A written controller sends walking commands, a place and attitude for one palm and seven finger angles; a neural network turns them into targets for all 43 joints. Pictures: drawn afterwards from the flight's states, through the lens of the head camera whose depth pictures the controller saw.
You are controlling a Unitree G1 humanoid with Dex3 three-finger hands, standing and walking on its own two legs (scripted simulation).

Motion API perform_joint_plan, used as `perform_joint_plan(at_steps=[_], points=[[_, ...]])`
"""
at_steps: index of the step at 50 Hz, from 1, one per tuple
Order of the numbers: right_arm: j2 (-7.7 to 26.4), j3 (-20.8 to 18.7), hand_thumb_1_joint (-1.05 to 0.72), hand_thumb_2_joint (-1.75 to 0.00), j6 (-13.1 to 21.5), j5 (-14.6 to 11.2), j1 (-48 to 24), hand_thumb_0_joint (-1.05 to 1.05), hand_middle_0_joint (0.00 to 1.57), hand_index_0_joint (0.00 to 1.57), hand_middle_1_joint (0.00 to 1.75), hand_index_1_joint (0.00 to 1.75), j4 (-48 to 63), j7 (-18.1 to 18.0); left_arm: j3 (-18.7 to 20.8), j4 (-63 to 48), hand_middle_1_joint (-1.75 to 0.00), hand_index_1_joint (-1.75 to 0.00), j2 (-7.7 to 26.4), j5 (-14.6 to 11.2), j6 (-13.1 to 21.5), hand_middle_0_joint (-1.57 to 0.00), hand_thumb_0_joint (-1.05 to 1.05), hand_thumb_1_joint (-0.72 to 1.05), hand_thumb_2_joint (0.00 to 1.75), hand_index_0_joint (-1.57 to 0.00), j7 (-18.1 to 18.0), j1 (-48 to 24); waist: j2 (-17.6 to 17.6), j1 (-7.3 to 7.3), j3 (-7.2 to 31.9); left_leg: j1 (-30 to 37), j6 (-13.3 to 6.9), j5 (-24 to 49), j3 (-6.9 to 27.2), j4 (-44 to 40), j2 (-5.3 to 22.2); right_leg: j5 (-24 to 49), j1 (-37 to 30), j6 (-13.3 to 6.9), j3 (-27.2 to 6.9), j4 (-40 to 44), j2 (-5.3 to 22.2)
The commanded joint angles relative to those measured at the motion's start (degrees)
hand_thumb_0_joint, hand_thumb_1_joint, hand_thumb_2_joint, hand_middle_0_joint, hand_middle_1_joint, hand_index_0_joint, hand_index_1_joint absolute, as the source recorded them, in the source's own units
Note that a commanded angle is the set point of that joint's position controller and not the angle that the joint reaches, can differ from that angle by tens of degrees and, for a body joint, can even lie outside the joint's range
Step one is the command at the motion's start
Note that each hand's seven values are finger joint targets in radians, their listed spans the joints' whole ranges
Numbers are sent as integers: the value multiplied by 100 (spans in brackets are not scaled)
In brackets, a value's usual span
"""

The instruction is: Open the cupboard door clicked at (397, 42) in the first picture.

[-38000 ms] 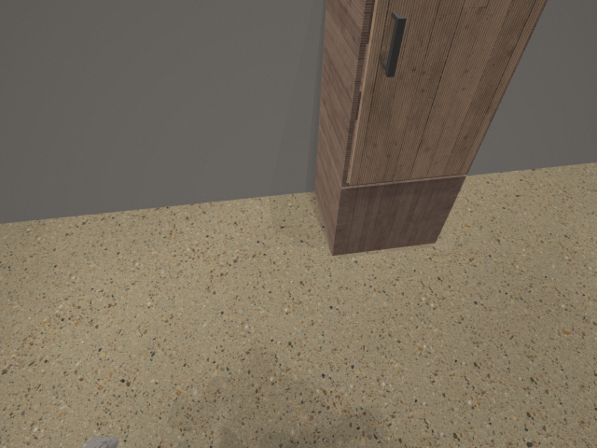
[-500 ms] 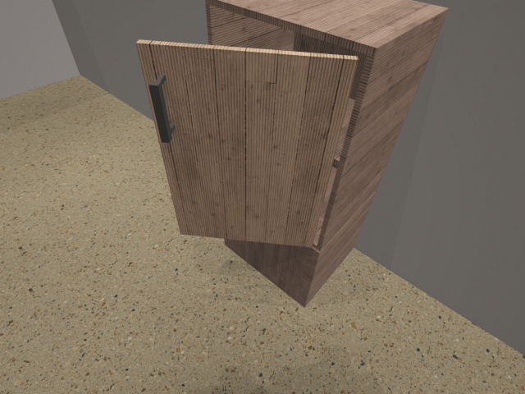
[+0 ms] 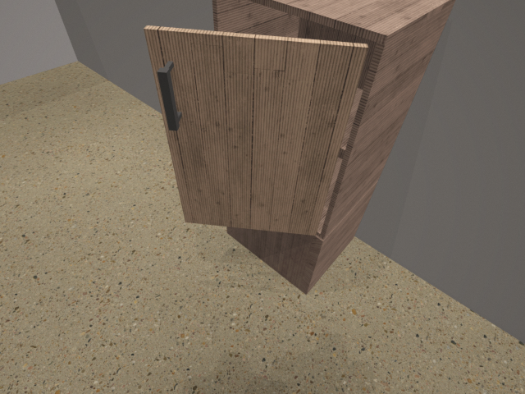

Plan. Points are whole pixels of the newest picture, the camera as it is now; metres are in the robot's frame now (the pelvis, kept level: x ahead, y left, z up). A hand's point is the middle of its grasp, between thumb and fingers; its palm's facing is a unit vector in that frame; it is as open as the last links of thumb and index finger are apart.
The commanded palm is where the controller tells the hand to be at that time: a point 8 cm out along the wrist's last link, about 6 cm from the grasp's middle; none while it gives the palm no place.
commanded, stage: come to a stop and stand still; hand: left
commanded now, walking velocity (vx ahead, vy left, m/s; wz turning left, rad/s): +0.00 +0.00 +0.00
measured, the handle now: (171, 96) +0.65 +0.24 +0.12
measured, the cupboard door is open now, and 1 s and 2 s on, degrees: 36 36 36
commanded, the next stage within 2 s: look again from close up in 0.14 s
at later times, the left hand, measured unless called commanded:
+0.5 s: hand out of the picture -0.04 +0.15 -0.18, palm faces +0.04 -0.99 -0.16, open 7.4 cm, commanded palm none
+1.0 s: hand out of the picture +0.01 +0.15 -0.18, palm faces +0.03 -0.99 -0.16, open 7.4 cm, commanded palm none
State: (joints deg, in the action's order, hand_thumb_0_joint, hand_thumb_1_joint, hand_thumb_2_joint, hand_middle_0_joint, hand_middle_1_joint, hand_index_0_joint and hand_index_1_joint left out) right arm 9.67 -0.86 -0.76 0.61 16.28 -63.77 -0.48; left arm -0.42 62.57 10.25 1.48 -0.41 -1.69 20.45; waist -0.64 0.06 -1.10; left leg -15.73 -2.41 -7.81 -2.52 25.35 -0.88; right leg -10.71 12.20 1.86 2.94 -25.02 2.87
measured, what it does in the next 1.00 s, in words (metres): stands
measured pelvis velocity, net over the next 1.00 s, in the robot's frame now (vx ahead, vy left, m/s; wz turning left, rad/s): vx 0.02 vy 0.00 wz -0.02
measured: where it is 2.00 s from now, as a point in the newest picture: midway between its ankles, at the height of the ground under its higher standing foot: outside the picture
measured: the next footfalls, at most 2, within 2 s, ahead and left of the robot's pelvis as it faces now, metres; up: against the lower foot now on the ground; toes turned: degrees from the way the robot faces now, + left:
right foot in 1.52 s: +0.14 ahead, -0.09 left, +0.00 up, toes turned -3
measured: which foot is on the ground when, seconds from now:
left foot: down 0.00-1.00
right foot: down 0.00-1.00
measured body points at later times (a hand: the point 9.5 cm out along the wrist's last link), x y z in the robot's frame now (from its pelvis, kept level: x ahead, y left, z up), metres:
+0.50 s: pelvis +0.00 +0.00 +0.00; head +0.00 +0.01 +0.45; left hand -0.04 +0.21 -0.17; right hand -0.01 -0.22 -0.16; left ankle +0.07 +0.09 -0.74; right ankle +0.03 -0.14 -0.74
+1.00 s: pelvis +0.02 +0.00 +0.00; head +0.02 +0.00 +0.45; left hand +0.01 +0.20 -0.16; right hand +0.01 -0.22 -0.16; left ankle +0.07 +0.09 -0.74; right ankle +0.03 -0.14 -0.74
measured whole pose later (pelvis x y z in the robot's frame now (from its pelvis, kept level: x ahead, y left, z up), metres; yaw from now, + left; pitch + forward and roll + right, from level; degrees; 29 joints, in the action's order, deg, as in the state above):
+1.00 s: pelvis +0.02 +0.00 +0.00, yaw -1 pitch -1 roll -1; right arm 7.8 -1.1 -0.6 0.8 17.2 -64.1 -0.9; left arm 0.5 62.1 6.9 1.5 0.4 -2.0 20.2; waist -0.2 0.2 -0.2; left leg -15.6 -1.8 -11.3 -3.3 27.6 -0.1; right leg -13.1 12.0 1.5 1.9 -26.3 2.2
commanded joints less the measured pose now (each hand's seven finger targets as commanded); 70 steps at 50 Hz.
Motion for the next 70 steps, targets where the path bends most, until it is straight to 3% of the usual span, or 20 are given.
perform_joint_plan(at_steps=[1, 14, 20, 29, 42, 45, 47, 50, 52, 54, 56, 57, 59, 60, 61, 62, 64, 67, 70], points=[[657, -148, -90, -90, 91, -1, 186, 0, 20, 20, 30, 30, 264, -37, 131, -159, -30, -30, 456, 7, 101, -20, 0, 90, 90, -20, -51, 468, 41, 12, -392, -358, 103, -1708, 817, -924, 614, -1075, 265, -215, -459, 566, 289], [376, -190, -90, -90, 86, 2, 365, 0, 20, 20, 30, 30, 215, -69, 177, -97, -30, -30, 126, 25, 113, -20, 0, 90, 90, -20, -83, 800, 177, 42, -502, -501, 86, -1901, 843, -938, 614, -1111, 430, -223, -461, 432, 206], [338, -193, -90, -90, 82, 1, 407, 0, 20, 20, 30, 30, 234, -67, 186, -127, -30, -30, 120, 31, 124, -20, 0, 90, 90, -20, -83, 831, -4, 30, -494, -429, 87, -1748, 773, -844, 595, -1153, 502, -243, -514, 502, 231], [335, -169, -90, -90, 92, 8, 402, 0, 20, 20, 30, 30, 216, -65, 193, -149, -30, -30, 159, 13, 142, -20, 0, 90, 90, -20, -70, 690, 40, -2, -483, -304, 118, -1564, 691, -742, 568, -1236, 598, -252, -587, 581, 266], [334, -100, -90, -90, 173, -15, 350, 0, 20, 20, 30, 30, 126, -79, 146, -132, -30, -30, 158, -18, 181, -20, 0, 90, 90, -20, -84, 493, 64, 8, -265, 56, 126, -595, 617, -718, 643, -205, 193, -249, -515, 517, 309], [348, -86, -90, -90, 120, 1, 384, 0, 20, 20, 30, 30, 100, -63, 166, -101, -30, -30, 233, -1, 170, -20, 0, 90, 90, -20, -79, 521, -29, 25, -305, 44, 146, -1087, 513, -613, 515, -875, 228, -287, -612, 664, 364], [334, -89, -90, -90, 68, 29, 413, 0, 20, 20, 30, 30, 139, -43, 220, -130, -30, -30, 310, 11, 135, -20, 0, 90, 90, -20, -67, 503, -232, 47, -568, -191, 153, -1438, 396, -406, 380, -1620, 414, -360, -810, 833, 473], [282, -110, -90, -90, 2, 58, 488, 0, 20, 20, 30, 30, 237, -23, 347, -235, -30, -30, 513, 6, 87, -20, 0, 90, 90, -20, -68, 496, -589, 40, -729, -312, 191, -1430, 92, 301, 189, -2494, 703, -590, -1253, 1185, 859], [221, -129, -90, -90, 13, 77, 588, 0, 20, 20, 30, 30, 288, -22, 420, -344, -30, -30, 590, -7, 73, -20, 0, 90, 90, -20, -72, 361, -790, 3, -682, -248, 206, -1218, -47, 824, 179, -2543, 813, -760, -1450, 1290, 1129], [195, -137, -90, -90, 46, 72, 724, 0, 20, 20, 30, 30, 330, -19, 456, -423, -30, -30, 604, -1, 76, -20, 0, 90, 90, -20, -61, 220, -618, -67, -655, -67, 194, -1118, -71, 819, 218, -2309, 921, -810, -1366, 1113, 1149], [241, -137, -90, -90, 92, 61, 877, 0, 20, 20, 30, 30, 351, -19, 474, -479, -30, -30, 545, 22, 50, -20, 0, 90, 90, -20, -45, 152, -236, -117, -720, 74, 156, -1195, 13, 311, 253, -2028, 939, -723, -1026, 609, 893], [323, -141, -90, -90, 116, 70, 995, 0, 20, 20, 30, 30, 352, -28, 472, -509, -30, -30, 457, 33, 24, -20, 0, 90, 90, -20, -34, 124, 187, -128, -767, 81, 80, -1393, 339, -125, 407, -1927, 992, -616, -690, 126, 615], [716, -201, -90, -90, 166, 93, 1276, 0, 20, 20, 30, 30, 309, -83, 393, -594, -30, -30, 64, 79, 0, -20, 0, 90, 90, -20, -8, 81, 1563, -174, -701, 294, -368, -2305, 2012, -1596, 1395, -1620, 1394, -265, 351, -1747, -131], [709, -191, -90, -90, 200, 75, 1309, 0, 20, 20, 30, 30, 331, -109, 354, -670, -30, -30, 64, 97, 20, -20, 0, 90, 90, -20, 2, -33, 1385, -181, -752, 502, -766, -2047, 2362, -1756, 1657, -1852, 1825, -304, 177, -2584, -37], [644, -159, -90, -90, 230, 80, 1248, 0, 20, 20, 30, 30, 361, -120, 341, -699, -30, -30, 20, 85, 58, -20, 0, 90, 90, -20, 20, -164, 921, -162, -671, 646, -977, -1453, 2315, -1646, 1717, -1827, 2041, -349, 18, -3065, 135], [577, -120, -90, -90, 258, 80, 1130, 0, 20, 20, 30, 30, 391, -118, 338, -702, -30, -30, 1, 63, 98, -20, 0, 90, 90, -20, 42, -222, 540, -116, -518, 751, -1042, -851, 2043, -1523, 1670, -1705, 2014, -349, -34, -3152, 259], [514, -88, -90, -90, 297, 77, 1025, 0, 20, 20, 30, 30, 395, -142, 305, -667, -30, -30, -106, 34, 98, -20, 0, 90, 90, -20, 56, -205, 269, -48, -318, 835, -996, 247, 1509, -1365, 1462, -1410, 1723, -276, 36, -2914, 293], [412, -23, -90, -90, 374, 53, 965, 0, 20, 20, 30, 30, 264, -243, 233, -583, -30, -30, -175, -32, 51, -20, 0, 90, 90, -20, -1, -227, 104, 23, -1, 1058, -838, 2782, 1069, -973, 1428, -1054, 1082, -143, -80, -1981, 256], [396, -38, -90, -90, 355, 18, 866, 0, 20, 20, 30, 30, 130, -304, 247, -465, -30, -30, -16, -63, -2, -20, 0, 90, 90, -20, -71, -155, 520, 60, 145, 1271, -587, 3800, 914, -698, 1397, -803, 586, -148, -106, -1117, 147]])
